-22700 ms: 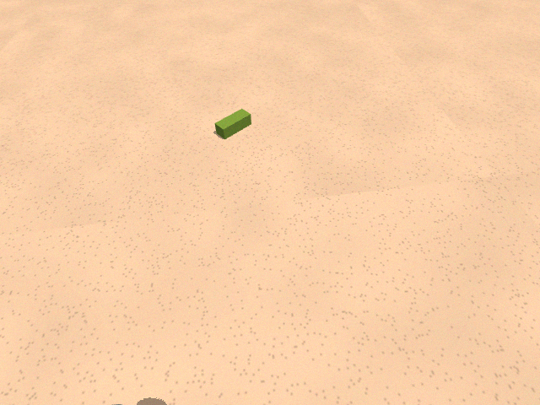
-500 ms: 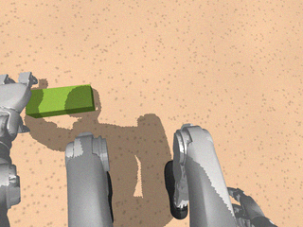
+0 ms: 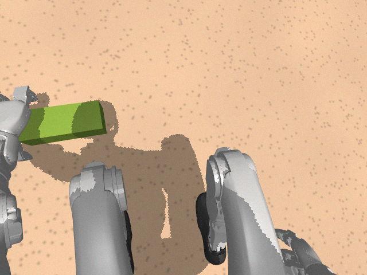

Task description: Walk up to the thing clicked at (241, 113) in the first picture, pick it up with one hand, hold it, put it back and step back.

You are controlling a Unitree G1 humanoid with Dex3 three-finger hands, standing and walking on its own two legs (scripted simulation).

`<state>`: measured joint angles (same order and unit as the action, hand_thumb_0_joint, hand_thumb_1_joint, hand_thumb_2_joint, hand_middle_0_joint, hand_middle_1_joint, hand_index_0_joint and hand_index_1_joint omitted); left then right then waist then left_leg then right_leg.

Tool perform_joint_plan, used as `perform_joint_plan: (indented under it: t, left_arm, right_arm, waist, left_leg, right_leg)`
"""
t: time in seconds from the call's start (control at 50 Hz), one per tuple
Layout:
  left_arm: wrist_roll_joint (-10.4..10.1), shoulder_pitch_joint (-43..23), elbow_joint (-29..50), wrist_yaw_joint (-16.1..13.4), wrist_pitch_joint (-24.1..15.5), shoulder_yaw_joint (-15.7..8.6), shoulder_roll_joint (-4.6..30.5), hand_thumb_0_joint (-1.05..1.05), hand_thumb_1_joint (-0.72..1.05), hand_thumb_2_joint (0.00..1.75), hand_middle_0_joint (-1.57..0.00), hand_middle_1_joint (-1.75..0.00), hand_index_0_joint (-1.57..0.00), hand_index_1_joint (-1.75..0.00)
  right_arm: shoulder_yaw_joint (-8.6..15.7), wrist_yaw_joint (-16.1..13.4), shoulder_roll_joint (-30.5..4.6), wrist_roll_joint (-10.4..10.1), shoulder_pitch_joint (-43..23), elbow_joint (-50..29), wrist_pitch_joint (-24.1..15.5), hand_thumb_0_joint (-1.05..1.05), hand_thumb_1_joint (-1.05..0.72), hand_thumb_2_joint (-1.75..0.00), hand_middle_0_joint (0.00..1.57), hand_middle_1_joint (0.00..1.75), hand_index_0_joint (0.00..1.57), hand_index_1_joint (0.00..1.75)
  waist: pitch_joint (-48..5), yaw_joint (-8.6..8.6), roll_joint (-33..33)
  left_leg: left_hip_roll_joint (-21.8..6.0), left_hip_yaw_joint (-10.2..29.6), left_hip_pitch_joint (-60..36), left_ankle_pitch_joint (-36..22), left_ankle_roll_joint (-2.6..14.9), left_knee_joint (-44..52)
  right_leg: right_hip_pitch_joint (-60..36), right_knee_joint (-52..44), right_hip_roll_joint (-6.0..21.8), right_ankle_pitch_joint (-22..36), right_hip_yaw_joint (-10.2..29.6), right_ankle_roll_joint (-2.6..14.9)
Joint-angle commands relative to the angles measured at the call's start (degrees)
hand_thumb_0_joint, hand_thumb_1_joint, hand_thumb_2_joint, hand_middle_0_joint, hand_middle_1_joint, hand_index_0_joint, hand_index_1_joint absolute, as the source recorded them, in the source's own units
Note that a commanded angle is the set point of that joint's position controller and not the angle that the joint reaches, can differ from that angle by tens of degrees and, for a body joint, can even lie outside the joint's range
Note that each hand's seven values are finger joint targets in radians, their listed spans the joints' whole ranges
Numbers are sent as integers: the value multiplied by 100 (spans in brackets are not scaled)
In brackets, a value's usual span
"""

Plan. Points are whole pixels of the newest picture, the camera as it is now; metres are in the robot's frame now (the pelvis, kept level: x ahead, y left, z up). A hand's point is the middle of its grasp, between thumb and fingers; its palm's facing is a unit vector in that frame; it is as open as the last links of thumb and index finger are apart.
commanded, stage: approach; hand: left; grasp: from above
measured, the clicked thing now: (64, 123) +0.46 +0.29 -0.29
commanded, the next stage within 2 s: close in in 0.96 s
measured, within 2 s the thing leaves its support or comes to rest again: neither
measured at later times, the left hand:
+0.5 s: hand (60, 102) +0.48 +0.26 -0.17, palm faces -0.36 -0.05 -0.93, open 14.2 cm
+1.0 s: hand (37, 123) +0.43 +0.31 -0.18, palm faces -0.40 -0.05 -0.91, open 14.1 cm
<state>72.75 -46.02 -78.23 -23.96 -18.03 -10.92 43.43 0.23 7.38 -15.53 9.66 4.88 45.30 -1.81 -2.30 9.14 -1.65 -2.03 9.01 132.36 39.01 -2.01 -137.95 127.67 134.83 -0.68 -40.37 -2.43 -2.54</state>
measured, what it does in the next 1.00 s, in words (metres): stands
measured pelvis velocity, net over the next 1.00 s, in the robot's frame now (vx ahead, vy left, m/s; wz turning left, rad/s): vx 0.00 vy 0.00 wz -0.01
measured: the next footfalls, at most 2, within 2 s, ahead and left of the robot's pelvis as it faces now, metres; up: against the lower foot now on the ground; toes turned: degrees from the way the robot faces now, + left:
none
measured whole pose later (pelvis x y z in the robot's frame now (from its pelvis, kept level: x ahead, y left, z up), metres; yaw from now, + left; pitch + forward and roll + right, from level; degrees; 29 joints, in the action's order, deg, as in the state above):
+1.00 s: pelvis +0.00 +0.00 -0.01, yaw -1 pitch +31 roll -7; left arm 73.2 -50.0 -79.8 -26.7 -16.3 -4.5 42.4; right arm -1.7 8.0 -16.4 9.9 6.0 44.7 -3.3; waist -1.3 11.1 -2.6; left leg -1.4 9.6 133.8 37.8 -1.8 -139.7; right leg 128.3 136.0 -0.7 -39.4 -2.8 -2.8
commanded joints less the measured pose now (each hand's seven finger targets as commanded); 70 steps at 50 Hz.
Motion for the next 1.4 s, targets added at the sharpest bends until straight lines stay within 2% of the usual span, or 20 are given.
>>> perform_joint_plan:
  t: [0.0,0.04,0.1,0.22,0.36,0.44,0.54,0.6,0.68,0.72,0.82,0.98,1.02,1.06,1.12,1.2,1.22,1.24,1.3,1.38]
  left_arm:
    - [-94,-1418,681,-245,-53,-219,1690,0,-55,100,-6,-104,-7,-103]
    - [-111,-1420,674,-267,-63,-257,1701,0,-55,100,-6,-104,-6,-103]
    - [-52,-1649,639,-258,-78,170,1238,0,-55,99,-6,-105,-6,-104]
    - [46,-2479,568,-554,-6,564,863,0,-54,99,-6,-105,-7,-104]
    - [175,-2869,213,-1013,722,232,1200,0,-59,103,-6,-103,-5,-103]
    - [137,-2802,-277,-867,1151,259,1264,0,-59,104,-6,-102,-5,-103]
    - [-202,-2085,-600,-334,1378,341,1322,0,-57,102,-6,-103,-6,-103]
    - [-497,-1732,-494,34,1219,252,1468,0,-57,101,-6,-104,-6,-104]
    - [-597,-1502,73,361,710,203,1491,0,-57,100,-6,-105,-7,-104]
    - [-576,-1637,559,311,353,28,1611,0,-57,101,-6,-105,-7,-104]
    - [-319,-2096,1472,-154,-155,161,1405,0,-58,101,-6,-103,-6,-103]
    - [104,-3179,175,-721,356,616,1095,0,-55,111,-8,-106,-7,-107]
    - [165,-3147,-286,-706,541,659,1119,0,-54,110,-8,-109,-8,-109]
    - [171,-2863,-605,-656,714,479,1423,0,-55,104,-7,-104,-7,-104]
    - [125,-2675,-962,-388,889,742,1071,0,-55,99,-6,-103,-7,-102]
    - [-14,-2483,-396,-198,870,349,1706,0,-53,97,-6,-104,-7,-102]
    - [-33,-2363,-460,-184,865,199,1792,0,-54,97,-6,-104,-7,-102]
    - [-92,-2381,-425,-145,831,317,1551,0,-55,98,-6,-102,-6,-101]
    - [-159,-2469,-364,-133,623,291,1595,0,-57,100,-6,-100,-5,-100]
    - [-121,-2489,-247,-297,262,151,1927,0,-56,101,-6,-99,-5,-100]
  right_arm:
    - [386,-39,-1339,36,1063,-101,-30,0,-90,-90,20,30,20,30]
    - [370,-34,-1335,33,1057,-91,-22,0,-90,-90,20,30,20,30]
    - [367,-17,-1342,70,1101,-44,-55,0,-90,-90,20,30,20,30]
    - [318,-4,-1409,74,1263,23,-144,0,-90,-90,20,30,20,30]
    - [203,-15,-1427,67,1192,-96,-225,0,-91,-90,20,30,20,30]
    - [82,9,-1432,-3,1171,-198,-224,0,-90,-90,20,30,20,30]
    - [-26,43,-1393,-112,1230,-291,-212,0,-90,-90,20,30,20,30]
    - [-53,53,-1363,-158,1207,-349,-175,0,-90,-90,20,30,20,30]
    - [-7,83,-1383,-127,1304,-349,-146,0,-91,-90,20,30,20,30]
    - [29,92,-1461,-89,1391,-358,-111,0,-90,-90,20,30,20,30]
    - [221,76,-1469,-27,1374,-282,-106,0,-90,-90,20,30,20,30]
    - [148,-6,-1548,58,1420,33,-226,0,-90,-90,20,30,20,30]
    - [78,3,-1545,69,1398,17,-265,0,-90,-90,20,30,20,30]
    - [13,-10,-1561,39,1299,-60,-271,0,-90,-90,20,30,20,30]
    - [-53,29,-1542,46,1170,-167,-287,0,-90,-90,20,30,20,30]
    - [-115,68,-1578,19,1222,-313,-280,0,-90,-90,20,30,20,30]
    - [-114,83,-1594,28,1270,-330,-261,0,-90,-90,20,30,20,30]
    - [-133,114,-1550,9,1250,-412,-251,0,-90,-90,20,30,20,30]
    - [-197,132,-1588,39,1286,-466,-254,0,-90,-90,20,30,20,30]
    - [-302,141,-1603,136,1383,-344,-265,0,-89,-90,20,30,20,30]
  waist:
    - [-3826,-20,1296]
    - [-3875,-58,1270]
    - [-3733,185,1406]
    - [-3823,542,1627]
    - [-4001,464,2077]
    - [-3847,465,2063]
    - [-3654,438,1345]
    - [-3616,339,938]
    - [-3589,305,896]
    - [-3873,313,1110]
    - [-3986,440,1796]
    - [-3492,789,1925]
    - [-3373,789,1787]
    - [-3412,576,1934]
    - [-3162,761,1781]
    - [-3617,519,1980]
    - [-3574,538,1811]
    - [-3506,593,1775]
    - [-3387,750,1584]
    - [-3411,749,1620]
  left_leg:
    - [171,-701,-2882,-865,374,1245]
    - [183,-717,-2818,-903,379,1213]
    - [172,-648,-2925,-875,358,1225]
    - [125,-583,-3096,-1002,324,1138]
    - [121,-695,-3176,-815,306,1310]
    - [126,-703,-2955,-763,340,1375]
    - [166,-753,-2360,-975,469,1220]
    - [181,-760,-1978,-928,515,1166]
    - [191,-704,-2070,-967,485,1093]
    - [183,-660,-2287,-1066,428,1070]
    - [124,-592,-2870,-839,289,1068]
    - [119,-511,-2998,-519,275,1251]
    - [134,-535,-2883,-555,307,1200]
    - [160,-583,-2884,-595,310,1274]
    - [161,-523,-2774,-578,321,1310]
    - [177,-550,-2959,-1136,309,1263]
    - [169,-564,-2866,-1206,326,1205]
    - [177,-571,-2771,-1182,329,1192]
    - [158,-540,-2584,-1107,366,1028]
    - [144,-540,-2393,-894,366,923]
  right_leg:
    - [-1705,-1484,-140,1137,-561,388]
    - [-1769,-1488,-147,1179,-536,381]
    - [-1550,-1448,-155,1164,-616,388]
    - [-1397,-1382,-188,1362,-694,377]
    - [-1338,-1349,-167,1242,-666,427]
    - [-1360,-1367,-168,1249,-665,453]
    - [-2041,-1449,-195,1514,-562,366]
    - [-2449,-1499,-205,1461,-512,308]
    - [-2561,-1481,-209,1470,-529,304]
    - [-2622,-1467,-227,1541,-581,313]
    - [-1911,-1388,-227,1244,-628,416]
    - [-997,-1375,-177,919,-814,413]
    - [-1036,-1374,-179,996,-802,408]
    - [-1150,-1331,-163,1019,-776,412]
    - [-1111,-1256,-181,1070,-831,406]
    - [-1598,-1159,-170,1559,-786,409]
    - [-1680,-1169,-186,1636,-781,410]
    - [-1674,-1168,-185,1600,-776,411]
    - [-1726,-1219,-212,1586,-785,387]
    - [-1968,-1269,-252,1385,-765,347]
